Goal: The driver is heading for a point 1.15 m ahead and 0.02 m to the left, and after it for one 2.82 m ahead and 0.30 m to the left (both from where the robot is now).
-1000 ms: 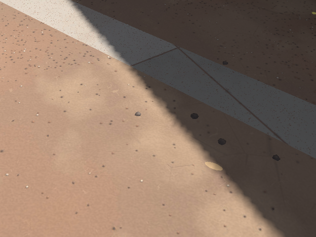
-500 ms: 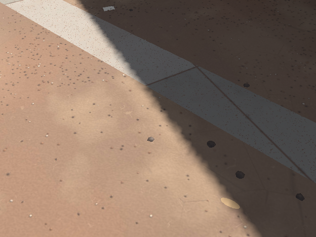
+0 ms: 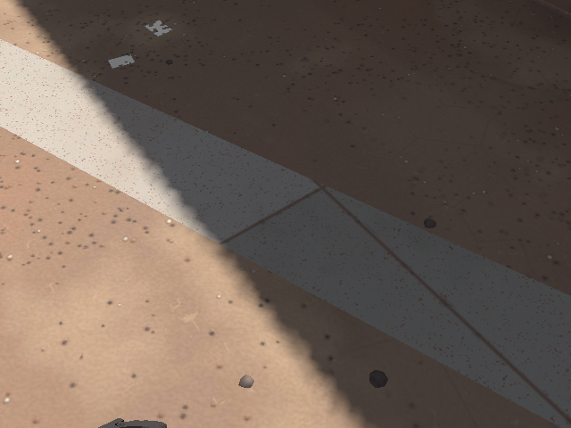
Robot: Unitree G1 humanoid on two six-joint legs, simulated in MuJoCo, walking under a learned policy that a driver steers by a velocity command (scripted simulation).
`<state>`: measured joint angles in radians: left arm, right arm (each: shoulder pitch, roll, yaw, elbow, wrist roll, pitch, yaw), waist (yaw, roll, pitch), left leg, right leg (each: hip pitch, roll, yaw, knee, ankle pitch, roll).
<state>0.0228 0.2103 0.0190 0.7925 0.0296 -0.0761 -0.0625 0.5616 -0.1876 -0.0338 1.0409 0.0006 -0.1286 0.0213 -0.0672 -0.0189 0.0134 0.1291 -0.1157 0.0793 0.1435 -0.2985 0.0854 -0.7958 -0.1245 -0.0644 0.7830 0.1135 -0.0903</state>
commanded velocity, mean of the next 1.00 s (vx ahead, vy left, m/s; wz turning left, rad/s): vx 0.98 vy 0.00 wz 0.00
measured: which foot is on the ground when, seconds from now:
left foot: down 0.00-0.16, up 0.18-0.58, down 0.60-1.00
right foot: up 0.00-0.12, down 0.14-0.62, up 0.64-1.00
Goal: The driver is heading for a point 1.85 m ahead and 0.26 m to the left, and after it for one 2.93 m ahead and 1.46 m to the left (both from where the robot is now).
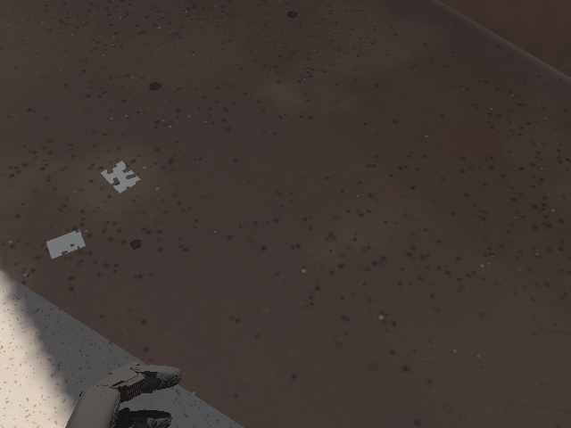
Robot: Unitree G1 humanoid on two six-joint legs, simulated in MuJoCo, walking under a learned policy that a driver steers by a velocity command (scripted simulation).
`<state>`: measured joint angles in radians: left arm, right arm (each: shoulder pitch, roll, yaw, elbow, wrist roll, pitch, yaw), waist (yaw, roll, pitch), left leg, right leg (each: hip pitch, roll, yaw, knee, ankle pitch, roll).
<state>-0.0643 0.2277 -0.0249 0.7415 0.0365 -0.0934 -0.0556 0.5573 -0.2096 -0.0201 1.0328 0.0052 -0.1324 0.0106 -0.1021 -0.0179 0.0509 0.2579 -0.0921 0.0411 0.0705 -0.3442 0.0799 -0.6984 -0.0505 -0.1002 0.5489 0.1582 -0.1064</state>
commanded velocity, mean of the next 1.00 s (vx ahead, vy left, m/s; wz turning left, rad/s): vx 0.17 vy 0.00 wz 0.00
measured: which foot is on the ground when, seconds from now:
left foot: down 0.00-0.04, up 0.06-0.46, down 0.48-1.00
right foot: up 0.00-0.04, down 0.06-1.00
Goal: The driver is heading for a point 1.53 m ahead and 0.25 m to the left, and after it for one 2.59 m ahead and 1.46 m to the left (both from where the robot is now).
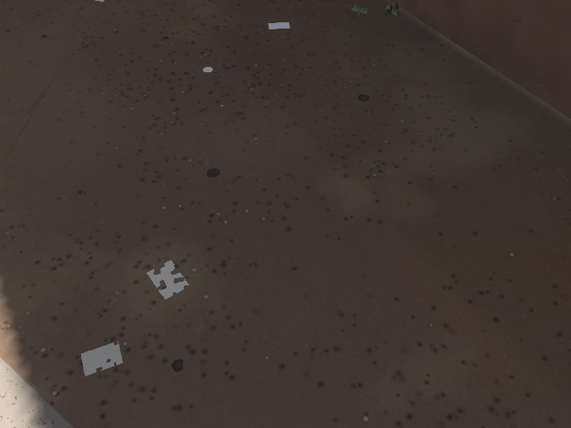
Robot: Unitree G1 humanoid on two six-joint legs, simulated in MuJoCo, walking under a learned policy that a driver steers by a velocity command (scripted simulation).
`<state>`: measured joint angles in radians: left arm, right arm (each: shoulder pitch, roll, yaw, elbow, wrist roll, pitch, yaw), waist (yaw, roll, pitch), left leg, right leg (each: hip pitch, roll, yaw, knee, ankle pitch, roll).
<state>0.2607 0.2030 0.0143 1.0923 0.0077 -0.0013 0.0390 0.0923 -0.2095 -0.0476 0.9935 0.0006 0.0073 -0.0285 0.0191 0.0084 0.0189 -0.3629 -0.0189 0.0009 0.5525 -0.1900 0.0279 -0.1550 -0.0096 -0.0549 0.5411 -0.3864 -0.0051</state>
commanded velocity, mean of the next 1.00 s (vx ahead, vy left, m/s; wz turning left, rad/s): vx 0.00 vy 0.00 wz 0.00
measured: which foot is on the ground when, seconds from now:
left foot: down 0.00-1.00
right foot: down 0.00-1.00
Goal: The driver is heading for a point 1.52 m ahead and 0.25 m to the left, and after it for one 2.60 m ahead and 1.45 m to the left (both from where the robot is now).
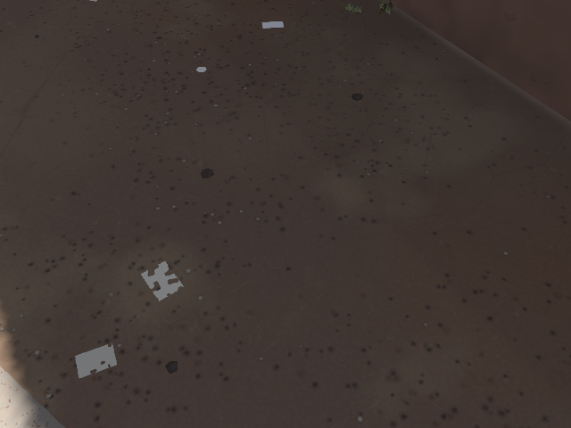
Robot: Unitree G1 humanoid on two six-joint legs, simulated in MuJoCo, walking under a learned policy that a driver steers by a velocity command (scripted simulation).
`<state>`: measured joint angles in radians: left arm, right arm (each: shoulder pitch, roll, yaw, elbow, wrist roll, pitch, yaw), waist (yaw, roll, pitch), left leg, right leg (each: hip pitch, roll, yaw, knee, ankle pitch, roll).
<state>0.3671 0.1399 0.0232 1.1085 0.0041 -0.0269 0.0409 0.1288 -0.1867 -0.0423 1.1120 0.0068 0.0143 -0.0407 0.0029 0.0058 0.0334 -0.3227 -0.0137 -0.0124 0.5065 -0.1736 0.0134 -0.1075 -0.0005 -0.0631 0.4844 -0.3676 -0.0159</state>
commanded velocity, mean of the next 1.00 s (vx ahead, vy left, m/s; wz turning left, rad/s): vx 0.63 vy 0.00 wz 0.00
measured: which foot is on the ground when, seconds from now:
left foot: down 0.00-0.20, up 0.22-0.46, down 0.48-1.00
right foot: down 0.00-0.50, up 0.52-0.96, down 0.98-1.00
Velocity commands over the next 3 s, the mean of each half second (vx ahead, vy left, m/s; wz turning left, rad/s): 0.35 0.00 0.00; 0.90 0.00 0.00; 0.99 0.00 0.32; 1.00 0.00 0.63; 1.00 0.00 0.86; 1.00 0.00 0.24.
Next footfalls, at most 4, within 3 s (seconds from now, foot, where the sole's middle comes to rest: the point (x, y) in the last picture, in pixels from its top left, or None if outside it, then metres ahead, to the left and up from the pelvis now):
0.48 left None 0.24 0.18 -0.77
0.98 right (297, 350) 0.69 0.01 -0.77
1.48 left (248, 216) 1.14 0.15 -0.77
1.90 right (256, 117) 1.61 0.15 -0.77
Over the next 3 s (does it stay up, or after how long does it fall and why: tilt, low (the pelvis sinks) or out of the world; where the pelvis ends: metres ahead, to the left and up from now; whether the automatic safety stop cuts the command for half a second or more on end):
stays up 2.14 0.82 0.00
